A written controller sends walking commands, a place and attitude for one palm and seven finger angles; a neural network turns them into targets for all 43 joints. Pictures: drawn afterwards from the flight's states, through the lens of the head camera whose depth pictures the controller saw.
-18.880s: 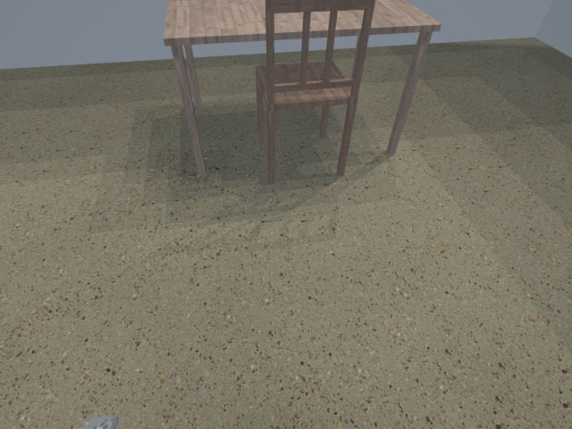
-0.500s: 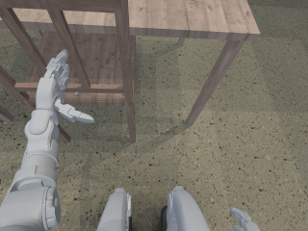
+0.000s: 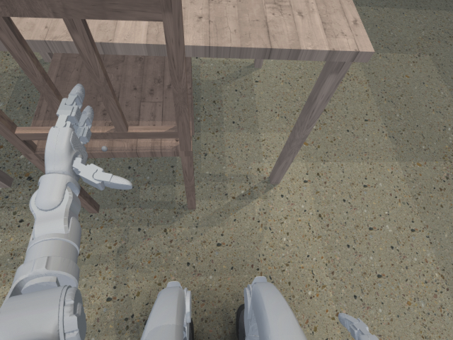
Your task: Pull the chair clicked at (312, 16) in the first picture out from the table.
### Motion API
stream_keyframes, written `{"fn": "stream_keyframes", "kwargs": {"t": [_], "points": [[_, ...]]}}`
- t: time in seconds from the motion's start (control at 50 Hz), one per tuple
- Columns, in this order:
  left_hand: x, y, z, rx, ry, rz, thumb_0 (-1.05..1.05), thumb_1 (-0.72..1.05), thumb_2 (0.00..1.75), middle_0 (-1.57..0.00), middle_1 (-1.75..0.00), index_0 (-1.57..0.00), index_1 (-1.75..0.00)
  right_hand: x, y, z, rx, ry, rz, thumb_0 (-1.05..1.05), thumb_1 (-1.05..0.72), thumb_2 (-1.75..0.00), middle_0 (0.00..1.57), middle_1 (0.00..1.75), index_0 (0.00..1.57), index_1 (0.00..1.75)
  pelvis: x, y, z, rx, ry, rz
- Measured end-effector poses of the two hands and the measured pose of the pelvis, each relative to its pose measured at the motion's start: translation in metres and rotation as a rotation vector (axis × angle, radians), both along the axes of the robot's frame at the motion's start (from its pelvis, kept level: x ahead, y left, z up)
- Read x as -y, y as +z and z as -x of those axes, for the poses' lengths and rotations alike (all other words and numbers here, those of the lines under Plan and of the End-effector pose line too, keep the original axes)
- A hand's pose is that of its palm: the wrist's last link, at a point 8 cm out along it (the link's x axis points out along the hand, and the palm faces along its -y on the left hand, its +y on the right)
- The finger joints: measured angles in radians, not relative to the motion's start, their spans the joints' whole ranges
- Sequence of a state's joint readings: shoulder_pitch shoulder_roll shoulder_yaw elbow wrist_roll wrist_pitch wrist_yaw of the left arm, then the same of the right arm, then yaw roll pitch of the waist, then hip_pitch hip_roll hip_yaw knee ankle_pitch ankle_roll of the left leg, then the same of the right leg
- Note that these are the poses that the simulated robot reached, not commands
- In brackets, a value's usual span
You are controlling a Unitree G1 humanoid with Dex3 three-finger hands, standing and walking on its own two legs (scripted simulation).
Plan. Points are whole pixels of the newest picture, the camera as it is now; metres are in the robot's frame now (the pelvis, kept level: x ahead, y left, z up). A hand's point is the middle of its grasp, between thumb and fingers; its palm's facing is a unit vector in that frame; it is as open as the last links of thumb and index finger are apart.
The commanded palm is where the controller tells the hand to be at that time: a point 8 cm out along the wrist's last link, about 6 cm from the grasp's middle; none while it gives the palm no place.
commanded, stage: aim the fingers beside a spindle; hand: left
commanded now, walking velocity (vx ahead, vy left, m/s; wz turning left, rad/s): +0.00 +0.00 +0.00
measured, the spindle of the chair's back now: (44, 84) +0.56 +0.33 +0.04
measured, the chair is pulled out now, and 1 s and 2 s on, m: -0.03 -0.03 -0.03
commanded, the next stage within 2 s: none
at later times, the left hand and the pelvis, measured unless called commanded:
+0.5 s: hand (101, 159) +0.41 +0.20 +0.04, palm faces +0.00 -1.00 -0.04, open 16.9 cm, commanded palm +0.39 +0.25 +0.04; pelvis +0.02 +0.01 +0.01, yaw +1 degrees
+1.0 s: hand (105, 172) +0.38 +0.19 +0.03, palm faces -0.01 -1.00 -0.05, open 16.9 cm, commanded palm +0.37 +0.25 +0.04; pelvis +0.01 -0.01 +0.01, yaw +1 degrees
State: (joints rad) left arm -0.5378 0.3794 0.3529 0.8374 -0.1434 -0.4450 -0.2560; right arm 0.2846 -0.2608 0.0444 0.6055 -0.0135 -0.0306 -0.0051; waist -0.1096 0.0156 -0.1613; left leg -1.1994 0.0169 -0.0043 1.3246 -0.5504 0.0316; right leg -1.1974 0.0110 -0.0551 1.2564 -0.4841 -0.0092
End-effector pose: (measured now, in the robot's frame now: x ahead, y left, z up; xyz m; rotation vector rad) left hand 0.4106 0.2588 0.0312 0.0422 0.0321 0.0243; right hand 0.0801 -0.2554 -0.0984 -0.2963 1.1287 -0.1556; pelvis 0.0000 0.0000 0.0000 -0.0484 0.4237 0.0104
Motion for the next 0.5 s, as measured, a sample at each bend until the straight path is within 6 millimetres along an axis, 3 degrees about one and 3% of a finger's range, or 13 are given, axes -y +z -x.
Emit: {"fn": "stream_keyframes", "kwargs": {"t": [0.12, 0.32, 0.5], "points": [[-0.008, 0.0, 0.002, 0.006, -0.007, 0.002, -0.01, -0.5, 0.3, -0.06, -0.08, -0.06, -0.08, -0.003, 0.004, -0.018, 0.02, 0.015, 0.007, 0.0, -0.91, -0.9, 0.2, 0.3, 0.2, 0.3, -0.003, 0.002, -0.007, -0.004, 0.006, 0.007], [-0.004, -0.006, 0.012, -0.031, -0.02, 0.025, -0.01, -0.5, 0.3, -0.06, -0.08, -0.06, -0.08, -0.012, 0.013, -0.051, 0.076, 0.038, -0.003, 0.0, -0.91, -0.9, 0.2, 0.3, 0.2, 0.3, -0.008, 0.008, -0.018, 0.0, 0.008, 0.009], [0.001, 0.007, 0.023, 0.01, -0.029, 0.002, -0.01, -0.5, 0.3, -0.06, -0.08, -0.06, -0.08, -0.018, 0.012, -0.063, 0.101, 0.055, -0.027, 0.0, -0.91, -0.9, 0.2, 0.3, 0.2, 0.3, -0.008, 0.011, -0.02, 0.012, 0.015, 0.01]]}}
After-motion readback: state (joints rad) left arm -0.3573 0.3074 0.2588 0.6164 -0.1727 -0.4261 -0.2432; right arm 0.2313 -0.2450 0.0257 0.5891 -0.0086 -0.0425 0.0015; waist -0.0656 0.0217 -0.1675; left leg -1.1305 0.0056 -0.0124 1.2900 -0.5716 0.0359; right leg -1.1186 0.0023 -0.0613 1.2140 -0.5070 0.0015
